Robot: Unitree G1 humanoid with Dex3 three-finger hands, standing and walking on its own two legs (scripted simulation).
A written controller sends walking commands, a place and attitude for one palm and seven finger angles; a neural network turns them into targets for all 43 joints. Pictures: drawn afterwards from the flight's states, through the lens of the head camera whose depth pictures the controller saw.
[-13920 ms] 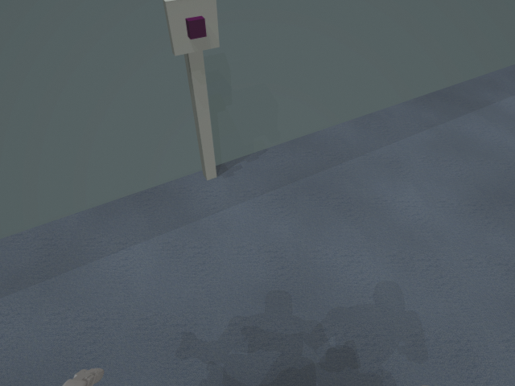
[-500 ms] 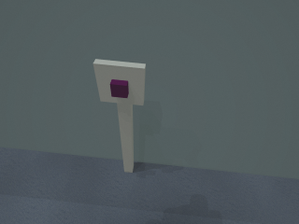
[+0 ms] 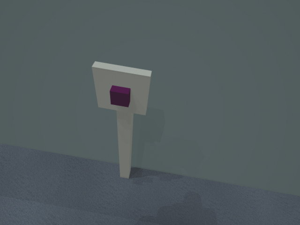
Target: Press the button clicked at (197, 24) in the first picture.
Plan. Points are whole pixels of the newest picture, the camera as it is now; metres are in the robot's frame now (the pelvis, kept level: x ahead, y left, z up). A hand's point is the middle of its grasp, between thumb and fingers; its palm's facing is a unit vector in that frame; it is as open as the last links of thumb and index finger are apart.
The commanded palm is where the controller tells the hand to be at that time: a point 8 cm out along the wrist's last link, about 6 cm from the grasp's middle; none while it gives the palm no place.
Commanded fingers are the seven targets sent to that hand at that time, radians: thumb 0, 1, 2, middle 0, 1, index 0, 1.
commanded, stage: come to a stop and stand still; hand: left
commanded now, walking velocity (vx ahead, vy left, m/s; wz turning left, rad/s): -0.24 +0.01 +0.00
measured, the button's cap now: (120, 95) +0.49 +0.15 +0.05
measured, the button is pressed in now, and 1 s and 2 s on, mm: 0 0 0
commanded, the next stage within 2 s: look again from close up in 1.22 s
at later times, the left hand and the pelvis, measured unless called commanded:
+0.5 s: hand out of the picture +0.02 +0.17 -0.16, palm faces +0.01 -0.96 -0.27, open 7.4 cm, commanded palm none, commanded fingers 0.00 0.90 0.90 -0.20 -0.30 -0.20 -0.30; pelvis -0.04 -0.02 +0.00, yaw -2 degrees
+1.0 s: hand out of the picture -0.07 +0.17 -0.18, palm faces +0.04 -0.99 -0.14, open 7.4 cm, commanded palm none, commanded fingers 0.00 0.90 0.90 -0.20 -0.30 -0.20 -0.30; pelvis -0.03 +0.01 +0.01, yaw -2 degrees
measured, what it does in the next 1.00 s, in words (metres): steps on the spot: right foot, then left foot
